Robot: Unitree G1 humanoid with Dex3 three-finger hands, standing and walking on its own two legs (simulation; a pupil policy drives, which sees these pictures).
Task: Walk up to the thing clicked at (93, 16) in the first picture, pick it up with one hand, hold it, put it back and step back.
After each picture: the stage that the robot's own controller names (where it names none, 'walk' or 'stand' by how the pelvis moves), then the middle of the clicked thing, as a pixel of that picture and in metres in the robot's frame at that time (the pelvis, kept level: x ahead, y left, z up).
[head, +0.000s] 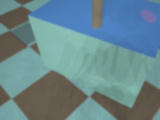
stand; (97, 9) +0.97 -0.09 -0.03
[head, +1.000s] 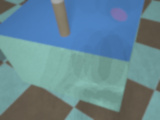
walk; (61, 16) +0.85 +0.17 -0.01
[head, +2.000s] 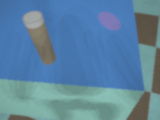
rise first; (42, 41) +0.55 +0.19 +0.01
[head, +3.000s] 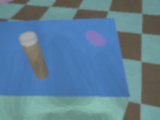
stand; (35, 57) +0.56 +0.24 -0.02
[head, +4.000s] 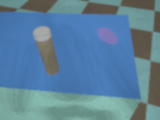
stand; (47, 53) +0.56 +0.19 -0.03
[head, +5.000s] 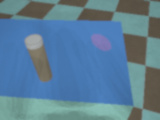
stand; (40, 60) +0.54 +0.22 -0.03
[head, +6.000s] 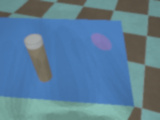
stand; (40, 60) +0.53 +0.22 -0.03
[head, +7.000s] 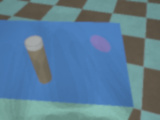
stand; (40, 62) +0.53 +0.22 -0.03
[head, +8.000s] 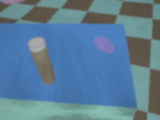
rise first; (43, 63) +0.53 +0.23 -0.03
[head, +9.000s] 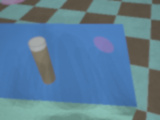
go down; (43, 62) +0.53 +0.23 -0.03
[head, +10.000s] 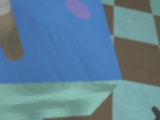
go down; (6, 32) +0.54 +0.21 +0.03
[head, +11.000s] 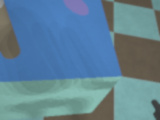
go down; (1, 29) +0.54 +0.22 +0.05
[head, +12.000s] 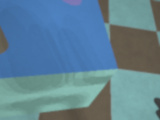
close in; out of the picture +0.55 +0.23 +0.07
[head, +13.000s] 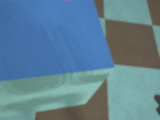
close; out of the picture +0.53 +0.23 +0.08
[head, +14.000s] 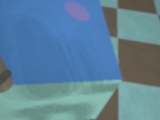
lift; out of the picture +0.43 +0.26 +0.06
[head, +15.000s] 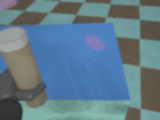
lift; (26, 73) +0.33 +0.17 +0.17
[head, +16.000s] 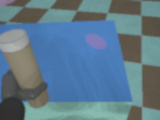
hold; (28, 73) +0.34 +0.17 +0.14
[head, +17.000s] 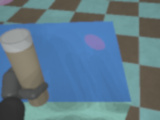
crouch; (29, 72) +0.34 +0.17 +0.14
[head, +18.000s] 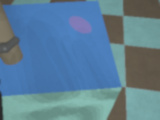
crouch; out of the picture +0.49 +0.22 +0.16
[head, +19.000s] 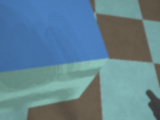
lower; out of the picture +0.55 +0.25 +0.09
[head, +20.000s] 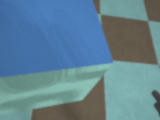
lower; out of the picture +0.54 +0.25 +0.09
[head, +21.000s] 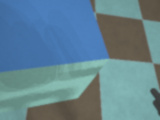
lower; out of the picture +0.55 +0.25 +0.09
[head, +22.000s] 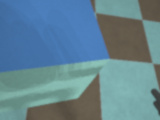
lower; out of the picture +0.55 +0.25 +0.09
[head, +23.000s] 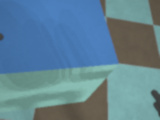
open; out of the picture +0.53 +0.23 +0.09
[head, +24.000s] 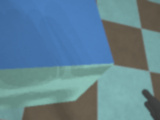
sink last; out of the picture +0.54 +0.24 +0.08
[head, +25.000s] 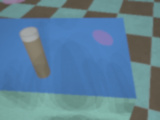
sink last; (37, 55) +0.54 +0.24 +0.03
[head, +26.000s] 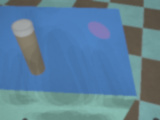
stand; (31, 50) +0.52 +0.23 +0.03
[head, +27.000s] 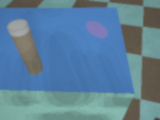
stand; (27, 50) +0.53 +0.24 +0.04
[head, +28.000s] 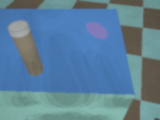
stand; (28, 51) +0.52 +0.24 +0.04
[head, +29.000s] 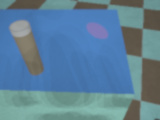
stand; (29, 50) +0.53 +0.24 +0.04
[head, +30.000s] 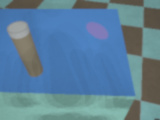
stand; (28, 52) +0.51 +0.24 +0.04
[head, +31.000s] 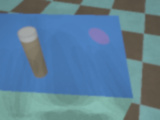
stand; (34, 55) +0.53 +0.24 +0.00
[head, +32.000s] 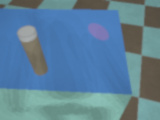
walk; (34, 53) +0.54 +0.23 -0.03
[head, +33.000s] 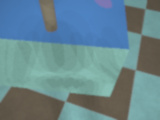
walk; (48, 9) +0.78 +0.20 -0.01
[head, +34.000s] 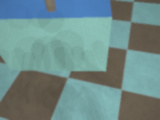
stand; out of the picture +1.09 +0.28 -0.01
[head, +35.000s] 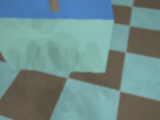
stand; out of the picture +1.13 +0.23 -0.02
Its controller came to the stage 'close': yes
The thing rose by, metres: 0.19
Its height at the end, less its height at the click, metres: +0.00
